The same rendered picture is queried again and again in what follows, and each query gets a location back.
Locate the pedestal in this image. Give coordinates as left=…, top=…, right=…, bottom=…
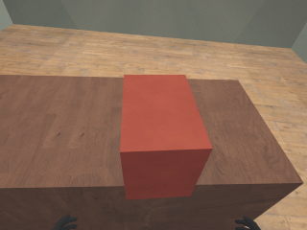
left=0, top=75, right=304, bottom=230

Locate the robot right hand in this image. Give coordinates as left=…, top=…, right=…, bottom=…
left=235, top=216, right=261, bottom=230

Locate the carton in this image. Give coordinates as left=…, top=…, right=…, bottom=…
left=120, top=75, right=213, bottom=200

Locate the robot left hand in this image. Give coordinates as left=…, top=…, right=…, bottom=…
left=53, top=214, right=78, bottom=230

